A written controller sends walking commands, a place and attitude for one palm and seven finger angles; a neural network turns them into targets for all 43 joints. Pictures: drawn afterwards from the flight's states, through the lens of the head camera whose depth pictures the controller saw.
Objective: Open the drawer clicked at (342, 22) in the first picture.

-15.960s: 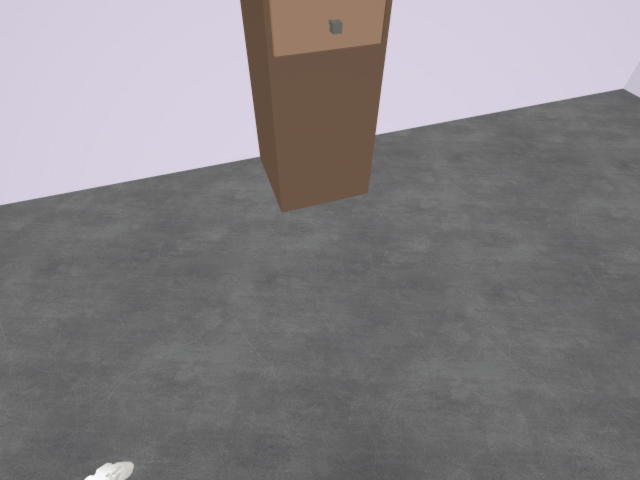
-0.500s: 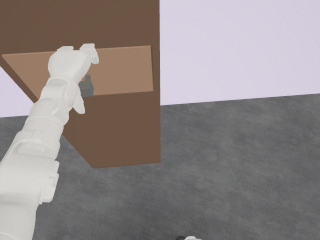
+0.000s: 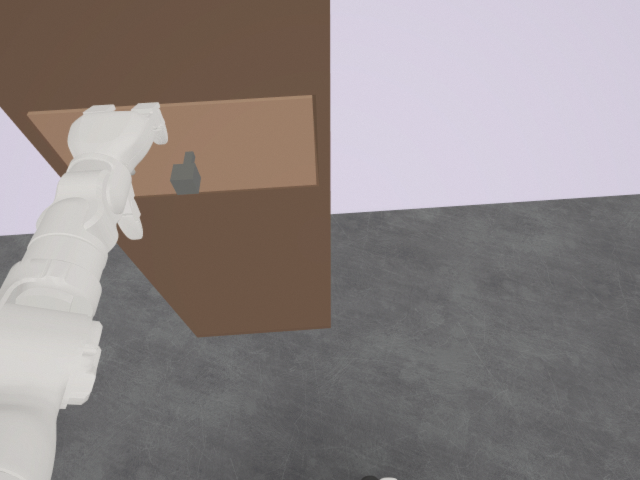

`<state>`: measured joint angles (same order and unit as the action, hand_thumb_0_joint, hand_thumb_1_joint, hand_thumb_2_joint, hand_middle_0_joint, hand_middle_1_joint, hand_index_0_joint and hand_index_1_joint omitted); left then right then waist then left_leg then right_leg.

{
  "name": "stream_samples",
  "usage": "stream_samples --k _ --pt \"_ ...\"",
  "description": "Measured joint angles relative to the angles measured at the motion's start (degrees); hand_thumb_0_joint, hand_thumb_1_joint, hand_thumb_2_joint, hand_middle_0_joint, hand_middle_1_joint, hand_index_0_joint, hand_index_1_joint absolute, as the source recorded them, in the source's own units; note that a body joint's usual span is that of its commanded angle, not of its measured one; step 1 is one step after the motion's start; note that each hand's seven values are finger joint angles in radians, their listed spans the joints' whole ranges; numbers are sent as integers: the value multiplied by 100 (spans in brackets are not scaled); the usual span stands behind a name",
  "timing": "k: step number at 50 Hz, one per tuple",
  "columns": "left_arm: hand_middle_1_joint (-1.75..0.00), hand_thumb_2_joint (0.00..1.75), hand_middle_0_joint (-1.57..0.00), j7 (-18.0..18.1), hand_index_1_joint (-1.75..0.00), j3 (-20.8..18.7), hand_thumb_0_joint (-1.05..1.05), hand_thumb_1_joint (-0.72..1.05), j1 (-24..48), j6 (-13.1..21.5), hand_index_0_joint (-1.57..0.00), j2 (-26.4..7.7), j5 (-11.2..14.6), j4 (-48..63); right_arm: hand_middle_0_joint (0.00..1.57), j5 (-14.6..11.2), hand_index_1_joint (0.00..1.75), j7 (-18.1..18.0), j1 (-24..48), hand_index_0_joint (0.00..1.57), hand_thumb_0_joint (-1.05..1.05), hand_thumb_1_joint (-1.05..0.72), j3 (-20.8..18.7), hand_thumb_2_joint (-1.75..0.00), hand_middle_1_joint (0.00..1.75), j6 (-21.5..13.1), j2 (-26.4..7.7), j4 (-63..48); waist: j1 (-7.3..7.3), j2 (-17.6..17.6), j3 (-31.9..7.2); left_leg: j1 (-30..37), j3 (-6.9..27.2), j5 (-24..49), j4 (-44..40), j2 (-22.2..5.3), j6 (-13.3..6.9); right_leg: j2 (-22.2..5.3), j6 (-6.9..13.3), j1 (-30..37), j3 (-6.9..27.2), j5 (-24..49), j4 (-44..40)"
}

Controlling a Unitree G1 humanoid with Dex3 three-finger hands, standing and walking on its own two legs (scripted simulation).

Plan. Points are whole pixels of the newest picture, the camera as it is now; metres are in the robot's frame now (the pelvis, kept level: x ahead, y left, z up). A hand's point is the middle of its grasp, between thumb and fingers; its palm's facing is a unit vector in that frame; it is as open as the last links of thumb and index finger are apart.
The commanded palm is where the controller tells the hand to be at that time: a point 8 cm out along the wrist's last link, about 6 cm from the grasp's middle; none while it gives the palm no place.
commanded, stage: move the hooked fingers above the handle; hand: left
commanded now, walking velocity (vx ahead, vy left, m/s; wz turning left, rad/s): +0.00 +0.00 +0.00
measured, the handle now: (187, 170) +0.54 +0.20 +0.04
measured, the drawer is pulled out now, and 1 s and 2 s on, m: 0.00 0.00 0.00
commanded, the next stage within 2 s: lower the fingers behind the handle in 0.90 s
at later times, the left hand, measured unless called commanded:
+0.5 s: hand (148, 150) +0.50 +0.22 +0.12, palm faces +0.02 +0.02 -1.00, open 13.4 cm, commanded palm +0.48 +0.23 +0.16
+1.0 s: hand (185, 150) +0.51 +0.17 +0.11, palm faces +0.11 -0.01 -0.99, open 13.4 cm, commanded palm +0.48 +0.23 +0.16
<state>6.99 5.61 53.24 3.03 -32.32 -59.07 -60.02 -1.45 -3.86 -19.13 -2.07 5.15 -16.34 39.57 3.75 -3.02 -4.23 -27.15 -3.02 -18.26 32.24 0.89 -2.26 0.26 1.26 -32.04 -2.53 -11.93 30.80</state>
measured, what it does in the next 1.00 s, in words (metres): stands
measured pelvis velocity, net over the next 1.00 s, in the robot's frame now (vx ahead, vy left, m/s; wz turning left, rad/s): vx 0.00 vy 0.00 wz -0.02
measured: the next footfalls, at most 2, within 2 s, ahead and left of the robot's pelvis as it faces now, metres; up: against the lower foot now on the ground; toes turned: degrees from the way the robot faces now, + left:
none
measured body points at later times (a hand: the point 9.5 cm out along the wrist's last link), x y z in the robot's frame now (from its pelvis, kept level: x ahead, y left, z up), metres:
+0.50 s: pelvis +0.00 +0.00 +0.00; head +0.06 -0.03 +0.45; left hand +0.49 +0.21 +0.17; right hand +0.05 -0.24 -0.15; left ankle -0.04 +0.09 -0.73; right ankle +0.02 -0.11 -0.73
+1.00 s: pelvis +0.00 +0.00 +0.00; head +0.07 -0.02 +0.44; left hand +0.50 +0.17 +0.16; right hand +0.03 -0.27 -0.15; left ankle -0.04 +0.09 -0.73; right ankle +0.02 -0.11 -0.73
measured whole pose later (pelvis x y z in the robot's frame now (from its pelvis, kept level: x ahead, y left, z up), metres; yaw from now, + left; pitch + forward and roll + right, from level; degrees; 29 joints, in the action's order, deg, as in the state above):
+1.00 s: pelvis +0.00 +0.00 +0.00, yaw -1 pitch +14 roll +0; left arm 17.2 3.4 54.8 2.3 -26.2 -61.8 -59.6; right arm -0.6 -2.5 -16.0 -1.2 5.8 -16.5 42.0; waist 5.6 -3.9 -4.9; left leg -29.0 -4.3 -18.7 33.6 0.8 -2.4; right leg 0.4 1.0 -34.6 -1.2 -11.9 32.4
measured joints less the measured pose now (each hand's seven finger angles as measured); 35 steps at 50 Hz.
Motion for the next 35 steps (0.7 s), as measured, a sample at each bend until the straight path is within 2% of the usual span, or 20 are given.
stream_samples --k 4,8,13,17,23,27,31,35 --pt "-120 30 -32 -75 -121 347 0 -49 -81 294 -33 276 131 387 21 48 30 30 -124 20 0 -91 -135 -89 30 -13 -70 134 -35 53 -5 -15 115 -48 77 35 -12 -45 -12 50 -111 -65 28" --pt "-120 30 -32 231 -121 300 0 -49 -6 514 -33 562 41 545 21 110 30 94 -71 20 0 -91 -159 -89 30 -50 -86 200 70 91 -44 -102 124 -115 175 55 -22 -69 -26 -34 -119 -131 123" --pt "-127 30 -46 793 -120 -94 0 -49 -65 349 -32 709 -233 357 20 167 30 190 53 20 0 -91 -70 -89 30 -22 -47 195 112 -30 -129 -157 -2 -160 212 43 -46 -47 -49 -152 7 -144 196" --pt "-126 30 -47 905 -124 -259 0 -49 -78 20 -36 742 -279 201 20 127 30 219 242 20 0 -91 57 -89 30 79 92 176 130 -130 -107 -53 -124 -108 101 28 -58 -17 -65 -116 129 -75 138" --pt "-122 30 -39 624 -126 -459 0 -49 59 -419 -40 446 -224 -100 21 17 30 115 399 20 0 -91 240 -89 30 158 296 65 151 -168 -25 176 -226 35 -154 11 -39 19 -50 40 232 56 -29" --pt "-121 30 -35 266 -124 -345 0 -49 136 -535 -38 174 -139 -316 21 -35 30 45 309 20 0 -91 256 -89 30 118 276 -9 101 -142 -17 232 -177 92 -222 7 -16 19 -24 113 183 89 -94" --pt "-120 30 -33 -160 -122 75 0 -49 98 -317 -35 77 20 -197 21 -45 30 3 125 20 0 -91 152 -89 30 24 143 -34 21 -66 23 205 -32 96 -169 15 3 -6 1 165 39 69 -101" --pt "-120 30 -32 -341 -121 380 0 -49 -35 246 -33 267 177 283 21 13 30 -17 -4 20 0 -91 -16 -89 30 -48 -19 46 -34 31 69 113 114 49 -26 37 10 -44 14 155 -105 3 -27"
